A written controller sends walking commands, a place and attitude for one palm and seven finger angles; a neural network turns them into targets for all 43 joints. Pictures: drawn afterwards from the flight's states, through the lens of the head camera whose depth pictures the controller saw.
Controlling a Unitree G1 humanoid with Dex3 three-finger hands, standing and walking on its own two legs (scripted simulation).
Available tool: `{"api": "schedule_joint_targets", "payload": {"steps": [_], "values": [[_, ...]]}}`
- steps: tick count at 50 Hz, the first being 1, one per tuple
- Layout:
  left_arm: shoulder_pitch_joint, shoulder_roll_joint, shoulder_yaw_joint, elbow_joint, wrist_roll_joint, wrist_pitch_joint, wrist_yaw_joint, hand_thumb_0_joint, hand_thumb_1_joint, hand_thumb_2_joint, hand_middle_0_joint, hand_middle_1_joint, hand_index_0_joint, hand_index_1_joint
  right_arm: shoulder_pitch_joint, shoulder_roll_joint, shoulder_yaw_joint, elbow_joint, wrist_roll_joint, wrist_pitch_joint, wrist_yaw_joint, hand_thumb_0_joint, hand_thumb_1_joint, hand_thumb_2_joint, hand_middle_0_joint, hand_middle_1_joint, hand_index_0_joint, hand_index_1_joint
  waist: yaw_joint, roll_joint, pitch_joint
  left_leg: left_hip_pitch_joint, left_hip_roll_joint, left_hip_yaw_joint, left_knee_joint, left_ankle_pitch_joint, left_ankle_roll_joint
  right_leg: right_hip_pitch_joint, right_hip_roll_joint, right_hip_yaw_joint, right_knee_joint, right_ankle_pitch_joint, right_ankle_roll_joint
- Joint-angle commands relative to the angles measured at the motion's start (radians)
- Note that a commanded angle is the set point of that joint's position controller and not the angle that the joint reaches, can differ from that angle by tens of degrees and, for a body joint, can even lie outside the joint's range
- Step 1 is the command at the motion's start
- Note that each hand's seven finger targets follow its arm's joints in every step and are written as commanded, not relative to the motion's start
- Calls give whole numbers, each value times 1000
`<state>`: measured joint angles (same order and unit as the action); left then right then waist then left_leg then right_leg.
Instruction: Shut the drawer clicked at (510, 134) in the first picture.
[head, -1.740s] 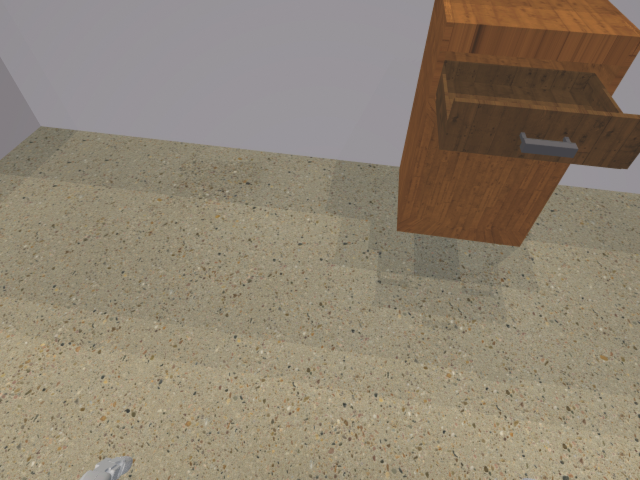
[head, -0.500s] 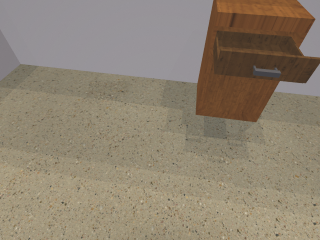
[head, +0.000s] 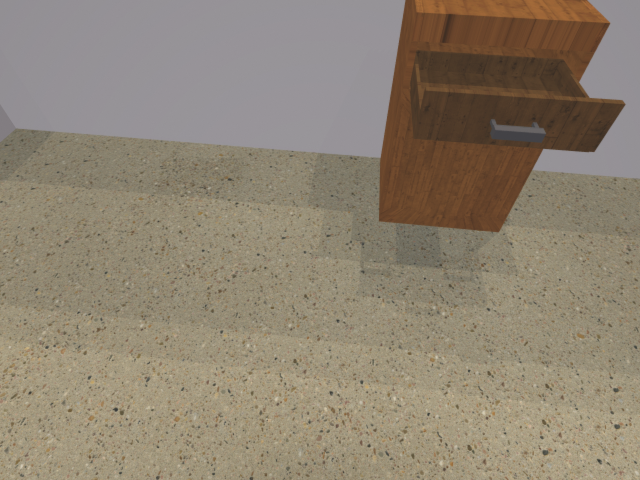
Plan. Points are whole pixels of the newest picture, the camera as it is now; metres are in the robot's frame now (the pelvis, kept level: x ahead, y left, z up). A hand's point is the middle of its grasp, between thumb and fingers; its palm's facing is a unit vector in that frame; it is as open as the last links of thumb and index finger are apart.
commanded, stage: walk to a spot facing it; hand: left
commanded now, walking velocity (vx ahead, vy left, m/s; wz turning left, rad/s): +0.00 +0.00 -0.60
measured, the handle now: (515, 128) +0.95 -0.43 -0.07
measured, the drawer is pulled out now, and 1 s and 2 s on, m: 0.29 0.29 0.29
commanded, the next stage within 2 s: none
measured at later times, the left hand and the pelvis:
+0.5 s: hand out of the picture +0.04 +0.14 -0.15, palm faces -0.16 -0.95 -0.26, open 7.4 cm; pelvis -0.03 -0.05 +0.00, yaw -15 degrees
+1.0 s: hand out of the picture +0.14 +0.21 -0.17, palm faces -0.45 -0.87 -0.22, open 7.4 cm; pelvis -0.03 +0.05 +0.00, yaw -32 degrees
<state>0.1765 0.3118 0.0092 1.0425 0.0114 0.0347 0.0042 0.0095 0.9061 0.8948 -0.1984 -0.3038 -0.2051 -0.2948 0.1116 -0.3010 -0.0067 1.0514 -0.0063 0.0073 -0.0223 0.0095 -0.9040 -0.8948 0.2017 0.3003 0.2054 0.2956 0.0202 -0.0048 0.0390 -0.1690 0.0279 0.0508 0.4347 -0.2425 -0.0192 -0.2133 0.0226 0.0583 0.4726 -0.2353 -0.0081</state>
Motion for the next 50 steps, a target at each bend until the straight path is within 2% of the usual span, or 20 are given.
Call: {"api": "schedule_joint_targets", "payload": {"steps": [1,5,8,9,10,11,12,14,18,21,27,35,39,42,43,44,45,46,47,50], "values": [[12,116,40,-100,6,1,-2,0,900,900,-200,-300,-200,-300,49,-161,-56,-84,-7,-2,-13,0,-900,-900,200,300,200,300,-23,75,-38,40,191,-103,-51,147,64,-122,-50,53,106,195,-3],[41,65,54,-141,7,14,-11,0,900,900,-200,-300,-200,-300,23,-166,-76,-129,-11,-8,-10,0,-900,-900,200,300,200,300,-9,195,-37,9,341,-145,-94,312,184,-184,-32,-39,413,-261,25],[144,53,66,-135,10,8,-19,0,900,900,-200,-300,-200,-300,-33,-154,-86,-160,-14,-3,-8,0,-900,-900,200,300,200,300,47,144,-49,-83,296,-25,68,267,115,-34,-61,-67,229,-128,17],[200,75,78,-123,13,-1,-18,0,900,900,-200,-300,-200,-300,-35,-136,-85,-167,-10,5,-6,0,-900,-900,200,300,200,300,75,42,-49,-169,228,41,234,133,51,63,-77,-37,66,43,13],[217,180,97,-129,27,-21,-2,0,900,900,-200,-300,-200,-300,8,-48,-71,-189,-5,14,-1,0,-900,-900,200,300,200,300,63,-329,-33,-365,57,108,512,-248,-33,110,-291,342,-152,244,-43],[225,214,97,-138,12,-21,9,0,900,900,-200,-300,-200,-300,-17,-42,-65,-213,-4,17,-3,0,-900,-900,200,300,200,300,65,-336,-36,-406,8,-16,656,-365,-38,45,-397,516,-205,407,-122],[194,183,100,-149,9,-17,16,0,900,900,-200,-300,-200,-300,-5,-61,-74,-202,-2,21,-5,0,-900,-900,200,300,200,300,41,-240,-45,-388,33,-89,704,-294,-24,31,-361,442,-210,258,-152],[111,130,93,-171,6,-21,16,0,900,900,-200,-300,-200,-300,-22,-63,-78,-179,-4,16,0,0,-900,-900,200,300,200,300,17,-135,-6,-405,56,-96,738,-174,-30,1,-284,397,-190,201,-142],[131,92,89,-169,-2,-35,13,0,900,900,-200,-300,-200,-300,36,-36,-78,-149,-8,20,0,0,-900,-900,200,300,200,300,2,-74,-91,-403,45,-87,706,-64,-54,107,-206,291,-152,300,-95],[160,81,94,-162,-2,-33,13,0,900,900,-200,-300,-200,-300,28,-35,-79,-155,-10,27,-8,0,-900,-900,200,300,200,300,12,-86,-105,-439,36,-102,705,-46,-63,152,-189,309,-160,295,-56],[172,80,99,-162,1,-25,10,0,900,900,-200,-300,-200,-300,6,-47,-80,-178,-12,32,-17,0,-900,-900,200,300,200,300,19,-104,-83,-450,28,-127,668,-59,-67,147,-178,376,-185,225,-43],[147,110,102,-180,12,-16,9,0,900,900,-200,-300,-200,-300,-32,-41,-71,-228,-5,18,-13,0,-900,-900,200,300,200,300,29,-100,-88,-336,1,-123,456,-139,-49,76,-174,478,-178,165,-158],[100,133,106,-204,17,-6,8,0,900,900,-200,-300,-200,-300,7,-31,-70,-237,7,8,-12,0,-900,-900,200,300,200,300,19,-129,-89,-180,-35,-116,262,-169,-20,-28,-156,520,-175,162,-157],[32,134,106,-222,10,1,4,0,900,900,-200,-300,-200,-300,143,-40,-74,-208,12,-7,-20,0,-900,-900,200,300,200,300,-48,-129,-124,69,-47,-95,8,-32,4,-159,-86,469,-121,86,-79],[26,96,99,-236,6,2,2,0,900,900,-200,-300,-200,-300,184,-76,-80,-204,10,-16,-26,0,-900,-900,200,300,200,300,-66,-34,-131,203,49,-183,-100,-59,34,-301,1,388,-23,-55,-31],[55,34,91,-245,-2,4,-11,0,900,900,-200,-300,-200,-300,160,-165,-96,-221,-5,-19,-27,0,-900,-900,200,300,200,300,-56,261,-116,256,304,-462,-235,-174,99,-471,137,195,234,-246,18],[32,65,103,-247,13,3,-11,0,900,900,-200,-300,-200,-300,114,-190,-96,-248,-3,-11,-26,0,-900,-900,200,300,200,300,-45,246,-51,67,448,-533,-252,-128,157,-455,86,73,472,-312,59],[63,97,118,-233,22,7,-17,0,900,900,-200,-300,-200,-300,44,-142,-78,-273,-9,-10,-22,0,-900,-900,200,300,200,300,-3,151,-23,-73,405,-471,-254,-114,179,-383,43,77,623,-241,74],[98,97,128,-197,30,14,-24,0,900,900,-200,-300,-200,-300,-7,-89,-66,-275,-13,-15,-23,0,-900,-900,200,300,200,300,30,139,-16,-99,313,-358,-237,-96,142,-359,35,70,706,-164,82],[115,50,111,-187,32,23,-50,0,900,900,-200,-300,-200,-300,32,-71,-56,-257,-15,-30,-20,0,-900,-900,200,300,200,300,26,150,-9,-76,210,-185,-239,-223,96,-407,17,-3,817,-67,77]]}}
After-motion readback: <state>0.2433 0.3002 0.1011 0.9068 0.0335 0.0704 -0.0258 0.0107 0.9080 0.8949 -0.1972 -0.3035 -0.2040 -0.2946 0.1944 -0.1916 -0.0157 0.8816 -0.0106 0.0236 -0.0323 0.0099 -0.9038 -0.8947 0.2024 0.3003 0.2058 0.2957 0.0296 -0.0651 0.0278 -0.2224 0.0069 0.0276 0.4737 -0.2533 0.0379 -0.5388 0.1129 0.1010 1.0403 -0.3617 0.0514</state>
